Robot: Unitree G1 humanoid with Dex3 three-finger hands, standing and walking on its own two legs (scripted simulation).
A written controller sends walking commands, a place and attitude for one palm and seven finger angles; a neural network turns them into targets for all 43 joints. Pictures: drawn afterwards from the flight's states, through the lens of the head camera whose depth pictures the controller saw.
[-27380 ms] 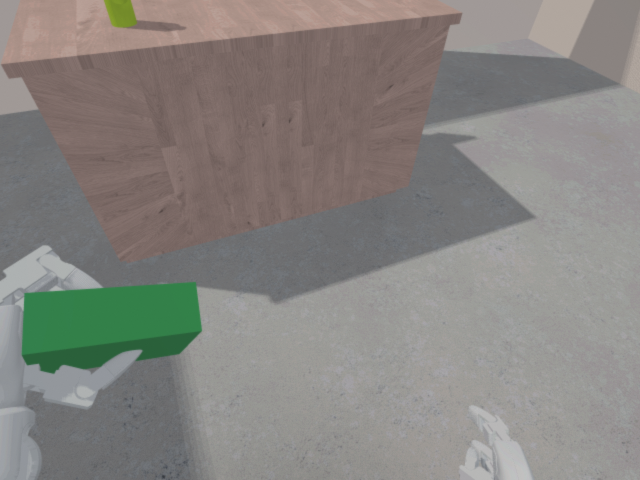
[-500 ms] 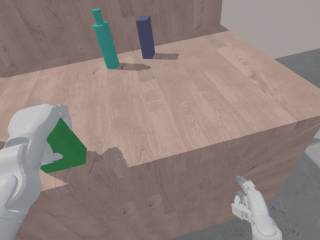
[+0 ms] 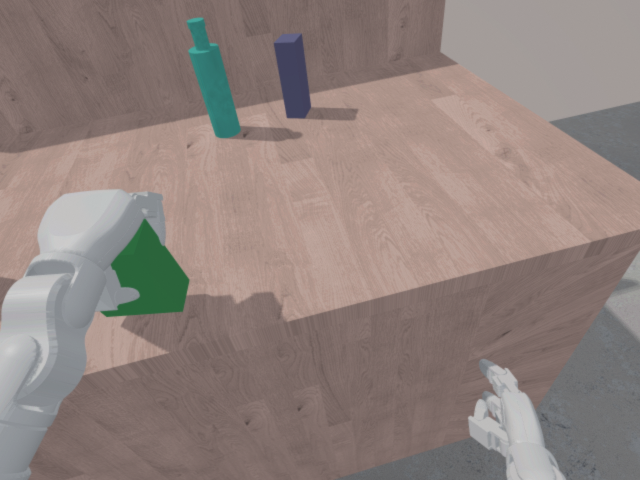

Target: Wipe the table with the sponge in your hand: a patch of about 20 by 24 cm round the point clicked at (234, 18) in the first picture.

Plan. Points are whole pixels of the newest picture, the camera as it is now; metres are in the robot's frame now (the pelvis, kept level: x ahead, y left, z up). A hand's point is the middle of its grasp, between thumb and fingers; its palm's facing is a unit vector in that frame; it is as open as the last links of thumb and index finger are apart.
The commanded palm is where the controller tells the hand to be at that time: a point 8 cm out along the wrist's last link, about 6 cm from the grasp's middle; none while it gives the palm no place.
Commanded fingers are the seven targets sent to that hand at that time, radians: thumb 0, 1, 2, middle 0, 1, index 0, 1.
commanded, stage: move the sponge above the wiping area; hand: left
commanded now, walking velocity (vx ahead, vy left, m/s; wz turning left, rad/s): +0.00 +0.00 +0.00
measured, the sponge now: (133, 281) +0.27 +0.29 +0.14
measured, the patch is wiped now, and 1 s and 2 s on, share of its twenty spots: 0.05 0.05 0.05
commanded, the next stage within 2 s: lower the sponge onto the table in 1.14 s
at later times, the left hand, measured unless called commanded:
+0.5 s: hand (85, 242) +0.26 +0.30 +0.22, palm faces +0.23 +0.03 -0.97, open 8.9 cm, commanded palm +0.21 +0.31 +0.28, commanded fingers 0.00 0.10 1.30 -1.20 -1.60 -1.20 -1.60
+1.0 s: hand (66, 220) +0.26 +0.31 +0.25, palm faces +0.29 +0.03 -0.96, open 8.9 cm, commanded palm +0.21 +0.31 +0.28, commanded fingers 0.00 0.10 1.30 -1.20 -1.60 -1.20 -1.60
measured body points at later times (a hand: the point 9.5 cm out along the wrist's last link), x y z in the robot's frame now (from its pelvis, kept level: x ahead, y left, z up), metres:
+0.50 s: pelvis +0.00 +0.01 +0.00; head -0.02 -0.04 +0.45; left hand +0.24 +0.29 +0.27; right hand +0.28 -0.16 -0.06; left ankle +0.04 +0.12 -0.74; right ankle +0.02 -0.08 -0.74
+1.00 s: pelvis +0.00 +0.00 +0.00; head -0.02 -0.05 +0.45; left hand +0.24 +0.30 +0.30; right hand +0.27 -0.18 -0.07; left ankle +0.04 +0.12 -0.74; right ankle +0.02 -0.08 -0.74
